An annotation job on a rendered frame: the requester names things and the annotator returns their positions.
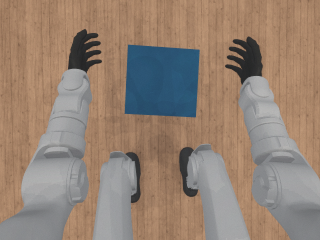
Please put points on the robot left forearm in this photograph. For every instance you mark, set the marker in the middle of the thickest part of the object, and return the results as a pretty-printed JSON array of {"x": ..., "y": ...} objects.
[{"x": 64, "y": 137}]

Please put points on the robot right forearm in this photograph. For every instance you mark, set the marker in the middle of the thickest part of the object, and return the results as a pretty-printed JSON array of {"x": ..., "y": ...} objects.
[{"x": 266, "y": 129}]

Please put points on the right robot hand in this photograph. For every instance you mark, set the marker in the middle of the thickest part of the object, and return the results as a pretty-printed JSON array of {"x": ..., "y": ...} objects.
[{"x": 251, "y": 64}]

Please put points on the left robot thigh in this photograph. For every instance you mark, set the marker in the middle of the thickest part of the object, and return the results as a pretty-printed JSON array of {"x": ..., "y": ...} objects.
[{"x": 113, "y": 219}]

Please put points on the left robot hand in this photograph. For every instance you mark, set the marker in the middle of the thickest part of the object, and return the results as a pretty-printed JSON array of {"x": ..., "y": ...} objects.
[{"x": 78, "y": 56}]

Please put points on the left robot upper arm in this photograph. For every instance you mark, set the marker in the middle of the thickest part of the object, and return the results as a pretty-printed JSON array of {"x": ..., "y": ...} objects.
[{"x": 51, "y": 189}]

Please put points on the left robot foot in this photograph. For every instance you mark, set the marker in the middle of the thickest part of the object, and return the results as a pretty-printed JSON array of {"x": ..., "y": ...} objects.
[{"x": 135, "y": 197}]

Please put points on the right robot upper arm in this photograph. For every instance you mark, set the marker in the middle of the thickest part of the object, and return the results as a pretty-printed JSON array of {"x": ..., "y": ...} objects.
[{"x": 291, "y": 193}]

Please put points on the carton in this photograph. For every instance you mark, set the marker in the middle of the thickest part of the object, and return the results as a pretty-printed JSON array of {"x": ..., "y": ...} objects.
[{"x": 161, "y": 81}]

